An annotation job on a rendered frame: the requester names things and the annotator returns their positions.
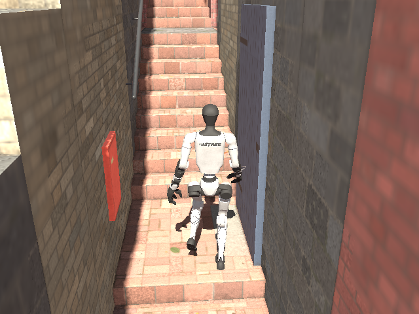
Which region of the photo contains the left robot upper arm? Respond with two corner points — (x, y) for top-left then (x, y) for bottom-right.
(179, 132), (196, 169)

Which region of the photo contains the right robot hand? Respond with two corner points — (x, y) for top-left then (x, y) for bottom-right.
(227, 173), (242, 183)

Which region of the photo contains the robot right thigh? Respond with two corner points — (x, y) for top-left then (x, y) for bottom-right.
(216, 182), (232, 227)

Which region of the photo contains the right robot upper arm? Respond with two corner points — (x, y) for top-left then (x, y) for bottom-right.
(224, 132), (239, 168)

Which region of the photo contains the robot left forearm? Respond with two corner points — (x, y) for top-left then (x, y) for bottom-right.
(170, 159), (185, 190)

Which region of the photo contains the left robot hand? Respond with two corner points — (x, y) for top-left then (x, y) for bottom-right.
(167, 187), (182, 205)

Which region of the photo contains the robot right forearm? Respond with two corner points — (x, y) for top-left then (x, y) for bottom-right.
(232, 159), (242, 177)

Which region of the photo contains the right robot foot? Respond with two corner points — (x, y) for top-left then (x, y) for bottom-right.
(215, 253), (225, 270)

